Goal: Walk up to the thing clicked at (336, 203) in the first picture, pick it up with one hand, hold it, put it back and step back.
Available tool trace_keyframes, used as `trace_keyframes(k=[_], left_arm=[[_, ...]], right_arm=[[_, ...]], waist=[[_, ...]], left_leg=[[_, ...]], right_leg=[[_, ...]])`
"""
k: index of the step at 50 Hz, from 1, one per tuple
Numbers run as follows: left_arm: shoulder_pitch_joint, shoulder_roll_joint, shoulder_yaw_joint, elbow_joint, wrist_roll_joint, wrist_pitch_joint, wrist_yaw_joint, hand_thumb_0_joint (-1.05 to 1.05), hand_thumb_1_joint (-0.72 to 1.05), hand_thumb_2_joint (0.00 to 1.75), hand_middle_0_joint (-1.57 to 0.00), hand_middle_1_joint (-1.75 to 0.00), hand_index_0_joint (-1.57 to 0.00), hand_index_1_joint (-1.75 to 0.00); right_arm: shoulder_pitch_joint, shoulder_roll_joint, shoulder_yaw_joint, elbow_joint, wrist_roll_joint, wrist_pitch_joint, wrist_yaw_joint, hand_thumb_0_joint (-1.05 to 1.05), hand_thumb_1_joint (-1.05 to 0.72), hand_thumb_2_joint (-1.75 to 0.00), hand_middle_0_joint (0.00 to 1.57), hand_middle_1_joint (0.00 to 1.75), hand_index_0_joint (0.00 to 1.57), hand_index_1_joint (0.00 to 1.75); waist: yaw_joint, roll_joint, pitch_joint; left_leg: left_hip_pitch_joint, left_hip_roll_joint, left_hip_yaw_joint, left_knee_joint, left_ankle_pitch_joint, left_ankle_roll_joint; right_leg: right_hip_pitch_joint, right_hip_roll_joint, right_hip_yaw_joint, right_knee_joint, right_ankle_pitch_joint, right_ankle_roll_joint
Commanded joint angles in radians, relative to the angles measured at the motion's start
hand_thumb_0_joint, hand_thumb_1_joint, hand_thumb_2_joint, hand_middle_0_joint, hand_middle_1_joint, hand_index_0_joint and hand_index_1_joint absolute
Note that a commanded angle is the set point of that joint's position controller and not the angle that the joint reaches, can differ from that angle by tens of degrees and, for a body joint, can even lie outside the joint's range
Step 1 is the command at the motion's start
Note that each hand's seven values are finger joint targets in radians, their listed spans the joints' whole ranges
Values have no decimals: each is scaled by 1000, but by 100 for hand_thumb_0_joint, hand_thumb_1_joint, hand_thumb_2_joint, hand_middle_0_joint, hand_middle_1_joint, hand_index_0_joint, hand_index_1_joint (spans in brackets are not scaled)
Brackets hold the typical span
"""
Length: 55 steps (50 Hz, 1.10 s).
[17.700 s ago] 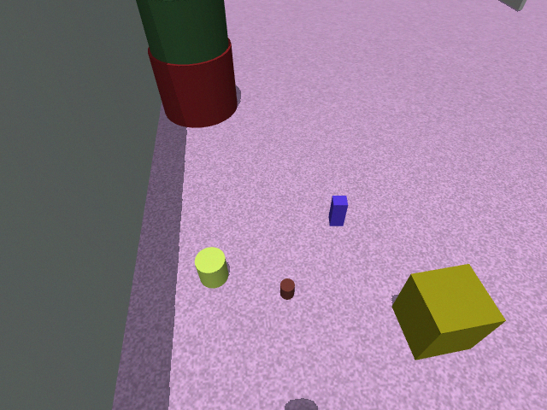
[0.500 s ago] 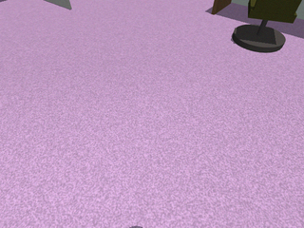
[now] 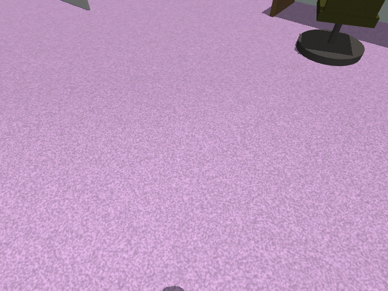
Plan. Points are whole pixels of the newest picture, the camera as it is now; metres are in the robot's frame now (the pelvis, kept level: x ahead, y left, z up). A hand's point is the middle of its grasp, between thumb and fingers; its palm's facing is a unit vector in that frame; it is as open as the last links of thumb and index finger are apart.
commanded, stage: stand
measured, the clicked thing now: out of the picture +0.26 +1.15 -0.71
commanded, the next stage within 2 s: walk up in 0.08 s
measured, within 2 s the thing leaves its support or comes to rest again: neither
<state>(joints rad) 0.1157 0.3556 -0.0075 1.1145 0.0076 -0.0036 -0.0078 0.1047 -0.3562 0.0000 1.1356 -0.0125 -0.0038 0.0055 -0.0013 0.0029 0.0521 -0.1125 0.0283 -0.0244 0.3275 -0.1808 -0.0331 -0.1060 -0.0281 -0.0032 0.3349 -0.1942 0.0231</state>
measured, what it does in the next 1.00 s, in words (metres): walks ahead: left foot, then right foot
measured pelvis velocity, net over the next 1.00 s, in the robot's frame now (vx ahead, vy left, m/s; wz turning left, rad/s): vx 0.33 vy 0.00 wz -0.02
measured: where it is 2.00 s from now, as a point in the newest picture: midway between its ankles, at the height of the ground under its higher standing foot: (194, 189)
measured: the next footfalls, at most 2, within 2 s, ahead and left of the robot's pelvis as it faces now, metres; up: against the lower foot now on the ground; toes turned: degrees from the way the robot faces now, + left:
left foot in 0.36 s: +0.12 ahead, +0.15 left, +0.00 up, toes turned +4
right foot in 0.76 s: +0.40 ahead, -0.11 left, +0.00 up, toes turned -6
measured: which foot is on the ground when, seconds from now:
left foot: down 0.00-0.22, up 0.24-0.34, down 0.36-0.78, up 0.80-1.00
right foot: down 0.00-0.38, up 0.40-0.74, down 0.76-1.00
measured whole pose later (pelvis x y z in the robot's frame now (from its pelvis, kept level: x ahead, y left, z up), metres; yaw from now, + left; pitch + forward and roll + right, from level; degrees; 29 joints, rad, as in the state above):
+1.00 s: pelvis +0.33 +0.00 -0.01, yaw -1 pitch -4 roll -1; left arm 0.22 0.37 0.05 0.85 0.01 -0.07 -0.07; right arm 0.31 -0.42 -0.06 0.89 -0.02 -0.06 0.07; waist 0.00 0.06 0.07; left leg -0.47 0.09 0.01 0.97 -0.30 0.02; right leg -0.21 0.00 -0.09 0.49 -0.22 -0.05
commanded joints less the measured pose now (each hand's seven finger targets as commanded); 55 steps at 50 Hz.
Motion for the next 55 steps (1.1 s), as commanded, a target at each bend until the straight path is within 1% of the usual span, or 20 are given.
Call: trace_keyframes(k=[1,3,4,6,9,11,12,17,18,19,20,23,25,33,37,38,39,40,45,55], left_arm=[[-29,221,48,-57,0,-23,14,0,90,90,-20,-30,-20,-30],[-34,220,49,-60,0,-23,14,0,90,90,-20,-30,-20,-30],[24,312,117,-106,19,-37,-17,0,90,90,-20,-30,-20,-30],[6,297,128,-121,32,-41,-36,0,90,90,-20,-30,-20,-30],[88,280,134,-130,31,-58,-42,0,90,90,-20,-30,-20,-30],[192,366,163,-115,36,-69,-38,0,90,90,-20,-30,-20,-30],[161,397,171,-151,41,-72,-39,0,90,90,-20,-30,-20,-30],[-40,321,136,-239,19,-51,-49,0,90,90,-20,-30,-20,-30],[-26,256,115,-257,18,-47,-53,0,90,90,-20,-30,-20,-30],[1,160,94,-283,12,-52,-51,0,90,90,-20,-30,-20,-30],[-13,265,111,-273,16,-50,-36,0,90,90,-20,-30,-20,-30],[80,274,101,-217,-6,-65,-41,0,90,90,-20,-30,-20,-30],[118,273,101,-203,-4,-60,-54,0,90,90,-20,-30,-20,-30],[-23,233,108,-287,9,-50,-88,0,90,90,-20,-30,-20,-30],[178,277,148,-243,7,-58,-68,0,90,90,-20,-30,-20,-30],[293,335,175,-227,15,-66,-55,0,90,90,-20,-30,-20,-30],[332,419,190,-249,11,-74,-43,0,90,90,-20,-30,-20,-30],[264,425,184,-272,-10,-70,-42,0,90,90,-20,-30,-20,-30],[92,296,145,-306,-10,-84,-37,0,90,90,-20,-30,-20,-30],[85,341,148,-353,8,-94,-59,0,90,90,-20,-30,-20,-30]], right_arm=[[-36,-215,-40,-62,5,-21,-12,0,-90,-90,20,30,20,30],[-31,-209,-38,-64,4,-21,-12,0,-90,-90,20,30,20,30],[28,-305,-106,-112,-15,-40,13,0,-90,-90,20,30,20,30],[7,-310,-121,-131,-26,-43,29,0,-90,-90,20,30,20,30],[-44,-249,-122,-189,-24,-60,38,0,-90,-90,20,30,20,30],[-131,-222,-116,-236,-24,-62,43,0,-90,-90,20,30,20,30],[-124,-228,-113,-245,-31,-63,42,0,-90,-90,20,30,20,30],[172,-249,-150,-168,-23,-95,54,0,-90,-90,20,30,20,30],[314,-298,-180,-124,-32,-98,38,0,-90,-90,20,30,20,30],[416,-428,-210,-126,-54,-103,25,0,-90,-90,20,30,20,30],[306,-441,-208,-180,-21,-104,29,0,-90,-90,20,30,20,30],[165,-302,-150,-245,-1,-104,19,0,-90,-90,20,30,20,30],[159,-288,-140,-257,3,-107,21,0,-90,-90,20,30,20,30],[177,-320,-146,-316,3,-97,25,0,-90,-90,20,30,20,30],[192,-288,-133,-343,-1,-89,16,0,-90,-90,20,30,20,30],[259,-240,-113,-347,2,-88,17,0,-90,-90,20,30,20,30],[309,-179,-88,-371,16,-87,18,0,-90,-90,20,30,20,30],[248,-285,-116,-352,12,-78,9,0,-90,-90,20,30,20,30],[307,-273,-119,-281,6,-70,39,0,-90,-90,20,30,20,30],[193,-246,-140,-317,-15,-84,76,0,-90,-90,20,30,20,30]], waist=[[4,3,-79],[3,-3,-76],[9,-2,-186],[16,33,-34],[64,-33,23],[132,-211,58],[120,-188,90],[-78,-133,17],[-146,74,-75],[-176,376,-89],[-132,172,-47],[-20,42,48],[-16,105,45],[-29,150,42],[97,-11,-105],[139,-172,-185],[127,-341,-214],[127,-184,-149],[8,-125,64],[9,-121,4]], left_leg=[[21,101,-64,-44,167,42],[11,98,-61,-47,173,39],[29,67,-70,22,-394,121],[-136,105,-145,29,-570,153],[-270,87,-113,148,-347,136],[-594,-18,67,425,-330,72],[-614,34,11,465,-327,64],[-30,27,61,73,-86,37],[276,16,8,11,-118,47],[419,308,-523,-159,-455,131],[285,409,-637,-189,-530,236],[169,281,-267,-107,-119,200],[135,244,-133,-121,48,204],[-10,207,19,-86,135,196],[-63,141,87,360,391,154],[-212,61,128,649,231,123],[-461,-77,100,876,-305,86],[-471,-27,-24,979,-348,90],[-397,89,-31,768,-116,71],[-182,77,102,299,41,23]], right_leg=[[11,-101,70,-46,154,-40],[17,-103,69,-42,157,-41],[20,-56,60,35,-367,-81],[-128,-83,121,101,-536,-112],[-45,-136,224,52,-388,-158],[201,-296,476,-197,-527,-246],[164,-366,536,-229,-530,-292],[-169,-160,112,62,-215,-167],[-359,-44,-12,358,-159,-119],[-677,139,2,713,-381,-68],[-666,60,160,761,-369,-78],[-587,-38,165,706,-156,-65],[-526,-43,107,619,-113,-35],[-258,-35,-59,294,84,-58],[85,22,-94,219,8,-107],[267,-58,49,147,-156,-128],[374,-368,578,-18,-302,-242],[214,-415,701,-102,-409,-322],[-169,-233,254,-154,-335,-235],[-264,-204,90,-96,-351,-216]])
